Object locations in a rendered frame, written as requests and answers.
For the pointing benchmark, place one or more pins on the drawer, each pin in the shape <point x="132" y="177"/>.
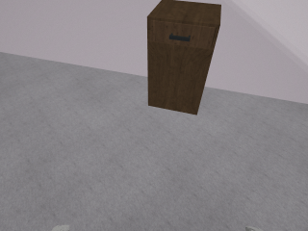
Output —
<point x="200" y="36"/>

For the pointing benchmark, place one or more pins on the cabinet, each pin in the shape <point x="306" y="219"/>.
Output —
<point x="176" y="74"/>

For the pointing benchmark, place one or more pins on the handle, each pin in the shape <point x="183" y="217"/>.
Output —
<point x="172" y="36"/>

